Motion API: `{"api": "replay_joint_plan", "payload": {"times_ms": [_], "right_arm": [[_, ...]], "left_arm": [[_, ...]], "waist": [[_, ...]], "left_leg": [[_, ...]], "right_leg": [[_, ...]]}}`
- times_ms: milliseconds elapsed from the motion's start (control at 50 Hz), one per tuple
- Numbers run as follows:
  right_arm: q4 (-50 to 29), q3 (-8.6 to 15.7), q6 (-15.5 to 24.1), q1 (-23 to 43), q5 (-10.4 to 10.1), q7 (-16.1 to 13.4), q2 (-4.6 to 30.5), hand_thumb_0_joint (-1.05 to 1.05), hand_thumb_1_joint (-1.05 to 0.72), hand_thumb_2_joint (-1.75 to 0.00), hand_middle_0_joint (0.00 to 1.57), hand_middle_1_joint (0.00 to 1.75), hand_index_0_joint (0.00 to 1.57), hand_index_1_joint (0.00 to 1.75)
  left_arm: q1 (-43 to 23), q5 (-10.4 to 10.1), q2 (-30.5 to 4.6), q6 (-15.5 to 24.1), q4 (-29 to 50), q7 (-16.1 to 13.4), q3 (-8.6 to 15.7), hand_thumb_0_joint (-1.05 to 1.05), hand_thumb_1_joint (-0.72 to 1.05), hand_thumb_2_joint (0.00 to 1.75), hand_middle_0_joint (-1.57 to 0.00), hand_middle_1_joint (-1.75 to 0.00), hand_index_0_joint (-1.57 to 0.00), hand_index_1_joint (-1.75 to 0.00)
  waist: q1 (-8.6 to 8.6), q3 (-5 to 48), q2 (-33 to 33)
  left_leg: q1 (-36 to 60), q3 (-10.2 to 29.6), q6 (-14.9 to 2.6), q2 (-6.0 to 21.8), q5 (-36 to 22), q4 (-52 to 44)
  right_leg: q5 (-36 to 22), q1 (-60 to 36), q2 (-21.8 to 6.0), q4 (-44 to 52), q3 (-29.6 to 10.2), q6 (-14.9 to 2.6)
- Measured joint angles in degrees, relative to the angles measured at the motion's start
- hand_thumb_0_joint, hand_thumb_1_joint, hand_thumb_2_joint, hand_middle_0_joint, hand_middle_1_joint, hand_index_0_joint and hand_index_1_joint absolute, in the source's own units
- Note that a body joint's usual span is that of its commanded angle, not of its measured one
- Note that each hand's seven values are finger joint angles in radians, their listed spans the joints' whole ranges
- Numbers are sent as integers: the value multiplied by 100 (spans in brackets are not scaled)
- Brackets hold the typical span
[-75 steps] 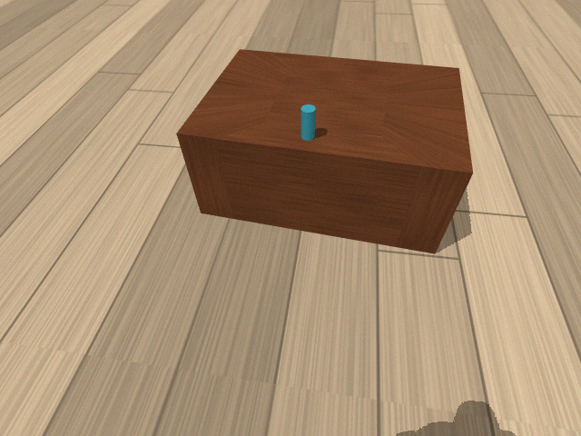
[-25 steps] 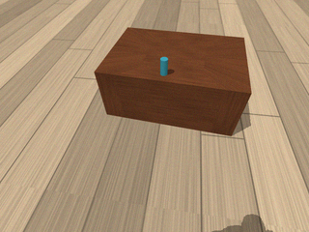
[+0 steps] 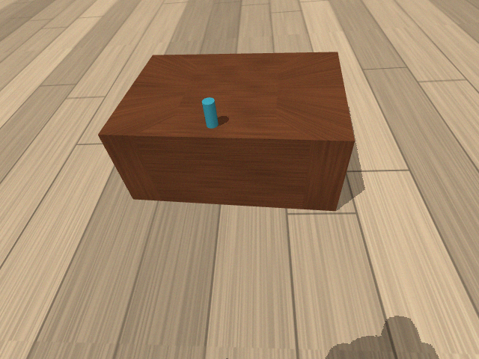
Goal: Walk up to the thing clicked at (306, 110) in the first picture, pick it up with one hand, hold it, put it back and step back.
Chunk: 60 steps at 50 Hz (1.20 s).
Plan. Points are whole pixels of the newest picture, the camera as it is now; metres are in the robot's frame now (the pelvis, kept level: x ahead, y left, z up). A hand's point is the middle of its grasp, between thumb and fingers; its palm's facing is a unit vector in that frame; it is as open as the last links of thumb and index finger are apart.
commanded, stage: walk up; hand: left
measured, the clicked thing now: (210, 113) +1.08 +0.17 -0.24
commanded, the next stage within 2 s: none
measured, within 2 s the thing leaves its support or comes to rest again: neither
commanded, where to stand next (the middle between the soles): +0.66 +0.00 m, yaw -6 degrees
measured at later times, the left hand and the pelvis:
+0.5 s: hand (118, 305) +0.27 +0.29 -0.14, palm faces -0.13 -0.93 -0.34, open 7.4 cm; pelvis +0.21 +0.02 +0.01, yaw -5 degrees
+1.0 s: hand (164, 203) +0.50 +0.22 -0.09, palm faces -0.11 -0.91 -0.41, open 7.4 cm; pelvis +0.40 -0.03 +0.02, yaw -7 degrees
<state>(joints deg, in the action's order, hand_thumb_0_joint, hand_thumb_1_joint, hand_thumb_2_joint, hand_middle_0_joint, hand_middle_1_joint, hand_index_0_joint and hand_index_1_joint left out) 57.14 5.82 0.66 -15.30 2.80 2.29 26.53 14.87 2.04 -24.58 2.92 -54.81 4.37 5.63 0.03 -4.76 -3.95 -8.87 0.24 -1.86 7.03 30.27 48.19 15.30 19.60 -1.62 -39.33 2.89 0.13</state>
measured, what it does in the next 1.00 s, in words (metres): walks ahead: left foot, then right foot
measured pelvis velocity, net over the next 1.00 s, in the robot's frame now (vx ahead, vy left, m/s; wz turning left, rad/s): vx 0.40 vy -0.03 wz -0.12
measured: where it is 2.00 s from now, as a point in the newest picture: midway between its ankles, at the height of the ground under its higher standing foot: (260, 272)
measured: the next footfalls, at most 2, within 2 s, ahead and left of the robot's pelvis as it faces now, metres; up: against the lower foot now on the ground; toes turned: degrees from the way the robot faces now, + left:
left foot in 0.36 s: +0.31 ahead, +0.14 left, +0.00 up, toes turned +1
right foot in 0.80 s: +0.47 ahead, -0.14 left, +0.00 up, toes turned -10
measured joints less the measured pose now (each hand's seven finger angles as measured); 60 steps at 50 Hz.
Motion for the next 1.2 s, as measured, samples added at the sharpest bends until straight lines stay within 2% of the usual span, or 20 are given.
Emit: {"api": "replay_joint_plan", "payload": {"times_ms": [60, 120, 240, 320, 360, 380, 400, 460, 520, 580, 660, 760, 800, 820, 840, 880, 920, 980, 1080, 1200], "right_arm": [[-38, -58, -41, 137, -55, 46, -56, 1, -91, -90, 20, 30, 20, 30], [-210, -121, 49, 235, -131, 104, -121, 1, -91, -90, 20, 30, 20, 30], [-501, -164, 80, 196, -67, 256, -284, 1, -91, -90, 20, 30, 20, 30], [-561, -152, 105, 204, -40, 285, -316, 1, -91, -90, 20, 30, 20, 30], [-610, -129, 171, 209, -45, 271, -323, 1, -91, -90, 20, 30, 20, 30], [-631, -111, 225, 240, -42, 248, -363, 1, -91, -90, 20, 30, 20, 30], [-676, -100, 282, 277, -16, 222, -406, 1, -91, -90, 20, 30, 20, 30], [-886, -112, 402, 222, -78, 169, -454, 1, -91, -89, 20, 30, 20, 30], [-954, -194, 395, 37, -164, 121, -540, 1, -91, -89, 20, 30, 20, 30], [-954, -264, 403, -195, -188, 102, -546, 0, -90, -89, 21, 30, 20, 30], [-950, -273, 381, -449, -177, 99, -439, 1, -90, -89, 21, 30, 20, 30], [-953, -232, 320, -663, -199, 100, -251, 1, -90, -89, 21, 30, 20, 30], [-950, -227, 261, -731, -212, 91, -198, 1, -90, -89, 21, 30, 20, 30], [-920, -216, 225, -708, -218, 73, -160, 1, -90, -89, 21, 30, 20, 30], [-890, -217, 181, -670, -221, 52, -172, 1, -90, -89, 20, 30, 20, 30], [-836, -281, 107, -584, -214, 32, -250, 1, -91, -90, 20, 30, 20, 30], [-795, -342, 83, -479, -218, 32, -275, 1, -91, -90, 20, 30, 20, 30], [-846, -341, 102, -329, -255, 54, -242, 1, -91, -89, 20, 30, 20, 30], [-971, -235, 84, -146, -206, 125, -191, 1, -91, -89, 20, 30, 20, 30], [-887, -138, 31, -69, -112, 236, -199, 1, -91, -90, 20, 30, 20, 30]], "left_arm": [[183, -66, 155, 1, 94, -38, -93, 0, 90, 90, -20, -30, -20, -30], [375, -131, 275, 19, 106, -66, -202, 0, 90, 90, -20, -30, -20, -30], [675, -168, 267, 105, 210, -103, -262, 0, 90, 90, -20, -30, -21, -30], [711, -158, 173, 143, 350, -108, -275, 0, 90, 90, -20, -30, -21, -30], [704, -163, 108, 131, 396, -121, -283, 0, 90, 90, -20, -30, -21, -30], [679, -167, 53, 114, 402, -138, -279, 0, 90, 90, -20, -30, -21, -30], [637, -185, 24, 84, 390, -171, -270, 0, 90, 90, -20, -30, -21, -30], [510, -200, 60, -1, 361, -252, -327, 1, 90, 90, -20, -30, -20, -30], [364, -230, -50, 30, 405, -235, -342, 1, 90, 90, -20, -30, -20, -30], [225, -258, -150, 65, 518, -177, -281, 0, 90, 90, -20, -30, -20, -30], [62, -220, -149, 28, 603, -89, -237, 0, 91, 90, -20, -30, -20, -30], [-83, -171, -10, 22, 591, -3, -231, 0, 91, 90, -20, -30, -20, -30], [-88, -160, 33, 81, 597, -6, -224, 0, 90, 90, -20, -30, -20, -30], [-136, -146, 110, 122, 580, -34, -209, 0, 90, 90, -20, -30, -20, -30], [-164, -131, 156, 165, 606, -61, -208, 0, 90, 90, -20, -30, -20, -30], [-163, -157, 203, 227, 681, -99, -244, 0, 90, 90, -20, -30, -20, -30], [-93, -212, 274, 234, 723, -133, -292, 0, 90, 90, -20, -30, -20, -30], [97, -244, 363, 257, 724, -186, -357, 0, 90, 90, -20, -30, -21, -30], [438, -194, 352, 256, 683, -213, -371, 0, 90, 90, -20, -30, -21, -30], [648, -135, 166, 236, 718, -209, -294, 0, 90, 90, -20, -30, -21, -30]], "waist": [[-173, 22, 3], [-234, 31, -10], [-296, 87, 109], [-311, 49, 215], [-279, 39, 314], [-257, -9, 469], [-243, -69, 626], [-60, -80, 584], [56, -52, 626], [119, -30, 691], [154, -54, 656], [235, -52, 439], [241, -15, 318], [231, -65, 125], [222, -106, 16], [116, -130, 56], [-2, -114, 105], [-101, -89, 59], [-168, -49, 5], [-244, 12, 66]], "left_leg": [[-781, -57, 27, -346, -218, 1239], [-1386, -186, -1, -362, -781, 1341], [-1855, -100, 148, -138, -1325, 58], [-1708, -80, 168, -75, -1619, -1015], [-1469, -170, 136, -151, -1964, -1476], [-1373, -267, 147, -264, -2251, -1496], [-1299, -407, 146, -370, -2147, -1385], [-1087, -487, 88, -336, -1707, -1215], [-622, -550, 79, -331, -1659, -1607], [-240, -608, 89, -402, -1629, -1960], [155, -710, 91, -491, -1440, -2172], [422, -772, 231, -493, -932, -1952], [416, -744, 291, -408, -552, -1560], [332, -663, 209, -234, -356, -1163], [142, -490, 95, -176, -263, -590], [-348, -249, 11, -399, -141, 623], [-822, -185, -23, -563, -242, 1373], [-1386, -19, -34, -556, -695, 1479], [-1903, 203, 108, -390, -1275, 677], [-1853, 13, 167, -211, -1754, -691]], "right_leg": [[126, -308, 93, 245, -76, -154], [-14, -748, 194, 833, -129, -187], [102, -1347, 349, 1396, -212, -202], [472, -1574, 347, 1297, -232, -74], [811, -1613, 257, 1007, -254, 16], [1031, -1565, 118, 667, -310, -10], [1119, -1384, -28, 97, -403, -97], [1264, -534, 235, -1814, -629, -263], [917, 184, 264, -2491, -599, -295], [527, 655, 52, -2110, -547, -210], [130, 903, -228, -1054, -407, -84], [-455, 669, -286, 191, -199, -165], [-710, 377, -177, 549, -111, -196], [-638, 322, -43, 440, -11, -191], [-467, 298, 29, 278, 73, -197], [-209, 213, 2, 118, 65, -236], [-159, 0, -38, 286, 11, -272], [-243, -395, -15, 752, -8, -230], [-187, -852, 66, 1152, 12, -229], [197, -1155, 93, 1123, 183, -139]]}}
